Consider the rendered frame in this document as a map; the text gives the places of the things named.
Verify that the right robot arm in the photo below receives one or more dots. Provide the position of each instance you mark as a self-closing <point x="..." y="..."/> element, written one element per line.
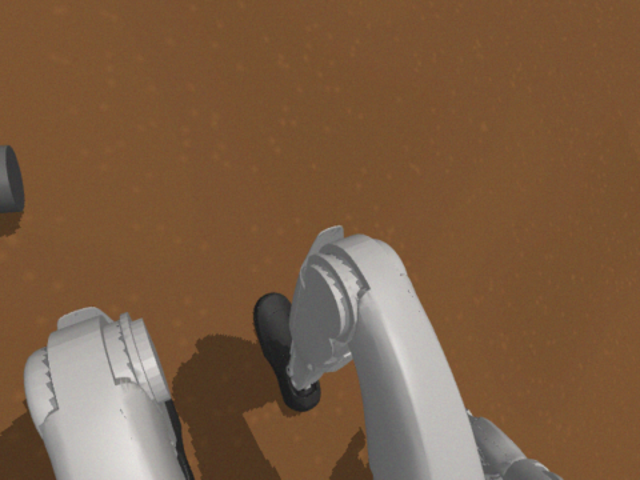
<point x="529" y="469"/>

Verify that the bottle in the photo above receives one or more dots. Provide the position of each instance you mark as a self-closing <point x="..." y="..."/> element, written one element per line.
<point x="11" y="184"/>

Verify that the right robot foot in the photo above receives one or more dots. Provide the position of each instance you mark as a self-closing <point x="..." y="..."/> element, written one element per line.
<point x="271" y="319"/>

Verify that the left robot foot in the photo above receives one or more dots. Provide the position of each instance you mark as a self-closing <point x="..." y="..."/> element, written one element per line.
<point x="179" y="443"/>

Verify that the right robot hand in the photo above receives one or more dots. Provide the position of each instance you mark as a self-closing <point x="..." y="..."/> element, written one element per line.
<point x="496" y="450"/>

